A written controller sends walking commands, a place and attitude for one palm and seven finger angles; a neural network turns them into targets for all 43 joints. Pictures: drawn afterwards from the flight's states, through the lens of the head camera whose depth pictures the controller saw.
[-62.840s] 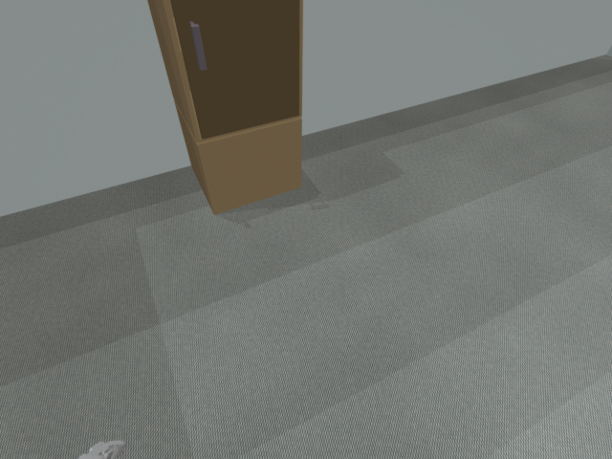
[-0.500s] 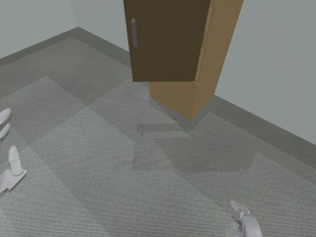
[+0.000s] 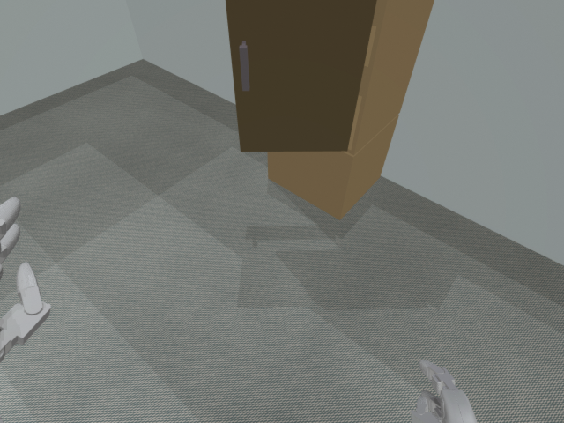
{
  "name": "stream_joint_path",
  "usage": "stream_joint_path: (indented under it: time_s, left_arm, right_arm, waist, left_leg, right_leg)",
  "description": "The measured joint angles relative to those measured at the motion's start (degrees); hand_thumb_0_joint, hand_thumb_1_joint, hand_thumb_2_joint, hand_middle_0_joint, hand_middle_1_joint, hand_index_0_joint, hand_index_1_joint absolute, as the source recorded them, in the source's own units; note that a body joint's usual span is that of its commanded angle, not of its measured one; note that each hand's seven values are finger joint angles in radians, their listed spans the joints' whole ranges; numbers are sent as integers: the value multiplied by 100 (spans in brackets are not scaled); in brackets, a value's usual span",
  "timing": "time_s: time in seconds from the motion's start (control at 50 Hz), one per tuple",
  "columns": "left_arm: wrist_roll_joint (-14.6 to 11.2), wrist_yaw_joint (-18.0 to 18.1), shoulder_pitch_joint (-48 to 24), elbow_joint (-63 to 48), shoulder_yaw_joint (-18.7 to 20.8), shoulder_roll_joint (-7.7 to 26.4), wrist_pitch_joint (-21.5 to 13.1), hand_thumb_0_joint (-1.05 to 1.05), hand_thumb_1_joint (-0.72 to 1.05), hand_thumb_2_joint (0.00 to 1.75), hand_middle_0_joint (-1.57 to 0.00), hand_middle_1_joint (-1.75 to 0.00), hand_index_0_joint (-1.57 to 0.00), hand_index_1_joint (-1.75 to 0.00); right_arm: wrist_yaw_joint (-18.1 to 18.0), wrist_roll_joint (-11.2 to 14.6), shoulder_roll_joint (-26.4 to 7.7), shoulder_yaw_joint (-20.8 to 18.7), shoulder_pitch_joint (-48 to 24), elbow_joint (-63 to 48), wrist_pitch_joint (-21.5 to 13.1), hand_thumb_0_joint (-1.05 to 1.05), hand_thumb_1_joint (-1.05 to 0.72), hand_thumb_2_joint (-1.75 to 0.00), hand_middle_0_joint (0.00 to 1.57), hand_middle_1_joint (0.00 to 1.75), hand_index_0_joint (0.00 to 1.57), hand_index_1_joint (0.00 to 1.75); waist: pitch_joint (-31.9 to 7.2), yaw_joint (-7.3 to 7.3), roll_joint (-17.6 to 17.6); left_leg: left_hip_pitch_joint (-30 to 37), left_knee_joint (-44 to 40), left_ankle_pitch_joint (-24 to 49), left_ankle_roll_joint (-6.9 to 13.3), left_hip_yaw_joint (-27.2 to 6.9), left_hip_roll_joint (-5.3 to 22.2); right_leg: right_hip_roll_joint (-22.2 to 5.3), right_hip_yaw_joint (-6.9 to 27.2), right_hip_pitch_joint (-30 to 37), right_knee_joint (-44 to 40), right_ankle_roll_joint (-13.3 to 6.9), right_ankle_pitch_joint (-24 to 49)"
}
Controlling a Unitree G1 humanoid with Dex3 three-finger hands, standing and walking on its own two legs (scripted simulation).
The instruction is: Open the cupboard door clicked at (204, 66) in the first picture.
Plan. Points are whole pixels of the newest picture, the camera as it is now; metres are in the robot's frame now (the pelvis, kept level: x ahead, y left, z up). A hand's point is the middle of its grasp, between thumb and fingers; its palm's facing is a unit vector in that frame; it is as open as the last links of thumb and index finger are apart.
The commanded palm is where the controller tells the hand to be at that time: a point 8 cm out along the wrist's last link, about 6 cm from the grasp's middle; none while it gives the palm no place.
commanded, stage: stop stepping back and stand still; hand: left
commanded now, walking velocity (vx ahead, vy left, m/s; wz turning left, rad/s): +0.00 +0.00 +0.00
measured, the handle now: (245, 65) +1.06 +0.18 +0.00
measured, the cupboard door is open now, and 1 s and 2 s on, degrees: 41 41 41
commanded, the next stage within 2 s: let the arm hang, fingers relaxed in 0.08 s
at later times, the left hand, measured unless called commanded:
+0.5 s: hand out of the picture +0.07 +0.15 -0.17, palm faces +0.01 -0.98 -0.17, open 7.1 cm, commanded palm none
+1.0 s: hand out of the picture +0.02 +0.16 -0.16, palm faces +0.01 -0.96 -0.27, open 7.4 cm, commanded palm none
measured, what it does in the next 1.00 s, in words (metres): stands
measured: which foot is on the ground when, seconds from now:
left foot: down 0.00-1.00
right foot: down 0.00-1.00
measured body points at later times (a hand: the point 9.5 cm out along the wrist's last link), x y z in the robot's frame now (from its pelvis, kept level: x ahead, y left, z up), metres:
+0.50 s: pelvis -0.01 -0.01 -0.01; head +0.02 -0.01 +0.44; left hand +0.07 +0.21 -0.15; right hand +0.04 -0.27 -0.15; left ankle +0.00 +0.09 -0.74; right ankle +0.03 -0.09 -0.74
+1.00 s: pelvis +0.01 -0.03 +0.00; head +0.02 -0.06 +0.45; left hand +0.02 +0.21 -0.14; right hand -0.01 -0.24 -0.17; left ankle +0.00 +0.09 -0.74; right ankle +0.03 -0.09 -0.74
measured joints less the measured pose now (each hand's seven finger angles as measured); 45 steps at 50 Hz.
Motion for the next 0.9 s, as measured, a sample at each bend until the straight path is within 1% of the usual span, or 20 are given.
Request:
stream_joint_path:
  time_s: [0.18,0.2,0.22,0.24,0.28,0.32,0.34,0.38,0.42,0.46,0.48,0.5,0.56,0.64,0.74,0.9]
  left_arm:
    - [2,9,-20,63,18,2,-8,2,88,90,-21,-30,-21,-30]
    - [93,-88,-169,359,-99,55,-108,2,89,90,-21,-30,-21,-30]
    - [174,-267,-458,876,-329,105,-63,1,89,90,-21,-30,-21,-30]
    - [222,-442,-758,1488,-591,94,129,1,89,90,-21,-30,-20,-30]
    - [288,-690,-1237,2832,-1060,-90,607,1,89,90,-20,-30,-20,-30]
    - [343,-827,-1538,4106,-1441,-358,995,1,90,90,-20,-30,-20,-30]
    - [369,-875,-1625,4653,-1614,-489,1128,1,90,90,-20,-29,-20,-30]
    - [395,-940,-1707,5554,-1926,-727,1284,1,90,90,-20,-29,-20,-30]
    - [382,-966,-1727,6266,-2163,-948,1350,1,90,90,-20,-29,-20,-30]
    - [351,-975,-1717,6862,-2328,-1154,1358,2,90,90,-20,-29,-20,-30]
    - [285,-910,-1725,7072,-2271,-1230,1316,1,92,90,-20,-30,-20,-30]
    - [251,-840,-1767,7222,-2178,-1224,1258,-1,95,90,-21,-30,-21,-30]
    - [267,-845,-1849,7659,-2159,-1076,1160,-2,99,90,-21,-30,-21,-30]
    - [271,-864,-1816,8187,-2168,-986,1116,-2,97,90,-21,-30,-21,-30]
    - [258,-842,-1736,8682,-2156,-955,1081,0,93,90,-20,-30,-20,-30]
    - [241,-782,-1736,9036,-2163,-1052,997,1,91,90,-20,-29,-20,-30]
  right_arm:
    - [16,-2,20,8,-1,39,-4,1,-90,-90,21,30,21,30]
    - [128,4,-37,-28,-12,157,-146,1,-90,-90,21,30,20,29]
    - [258,3,-143,-64,-46,313,-209,1,-90,-90,20,30,20,29]
    - [356,-7,-265,-79,-104,469,-174,1,-90,-90,20,30,20,29]
    - [463,-62,-453,-98,-234,740,-20,1,-90,-90,21,30,21,30]
    - [492,-115,-527,-105,-322,934,118,1,-90,-90,21,30,21,30]
    - [496,-132,-526,-100,-328,1007,173,1,-90,-90,21,30,21,30]
    - [501,-151,-469,-82,-257,1133,268,1,-91,-90,20,30,20,29]
    - [497,-167,-373,-53,-120,1292,353,1,-91,-90,20,30,20,29]
    - [487,-180,-274,-14,42,1510,424,1,-91,-90,20,30,20,29]
    - [478,-183,-223,1,136,1625,452,1,-91,-90,20,30,20,29]
    - [465,-183,-169,13,239,1743,476,1,-91,-90,20,30,20,29]
    - [435,-196,-58,34,462,2097,548,1,-91,-90,20,30,20,29]
    - [394,-188,-11,-15,618,2387,587,1,-91,-90,20,30,20,29]
    - [365,-170,47,-40,672,2603,540,1,-91,-90,20,30,20,29]
    - [338,-152,219,11,629,2842,453,0,-91,-90,20,30,20,29]
  waist:
    - [2,-26,67]
    - [-28,-38,115]
    - [-52,-12,187]
    - [-72,15,272]
    - [-123,0,426]
    - [-80,-63,492]
    - [-31,-102,479]
    - [86,-182,347]
    - [206,-235,137]
    - [302,-240,-64]
    - [337,-229,-141]
    - [364,-195,-205]
    - [389,-107,-265]
    - [359,-97,-113]
    - [289,-119,125]
    - [165,-104,294]
  left_leg:
    - [-42,-24,41,-23,-17,27]
    - [-152,78,21,-20,-64,22]
    - [-270,216,-16,-9,-111,-2]
    - [-361,336,-58,6,-134,-27]
    - [-524,536,-141,43,-127,-75]
    - [-588,661,-204,65,-79,-96]
    - [-585,692,-221,64,-56,-96]
    - [-539,699,-228,43,-33,-96]
    - [-457,651,-209,10,-39,-95]
    - [-356,548,-165,-26,-57,-75]
    - [-321,492,-136,-45,-85,-55]
    - [-292,431,-99,-66,-124,-37]
    - [-189,238,6,-120,-191,11]
    - [-59,64,65,-147,-195,55]
    - [103,-119,102,-160,-141,77]
    - [338,-318,112,-202,-94,100]
  right_leg:
    - [30,-16,-16,-76,-28,60]
    - [14,-65,-92,0,-24,36]
    - [-23,-116,-194,145,-26,-24]
    - [-59,-142,-290,295,-26,-93]
    - [-128,-139,-500,600,-16,-232]
    - [-161,-93,-619,816,-22,-326]
    - [-162,-70,-638,876,-29,-354]
    - [-164,-46,-626,943,-58,-393]
    - [-160,-50,-566,946,-90,-409]
    - [-132,-66,-465,848,-108,-374]
    - [-109,-94,-408,761,-121,-337]
    - [-87,-133,-350,662,-138,-292]
    - [-20,-197,-187,367,-182,-158]
    - [45,-196,-21,98,-206,-45]
    - [84,-136,113,-71,-215,4]
    - [125,-81,287,-181,-240,-21]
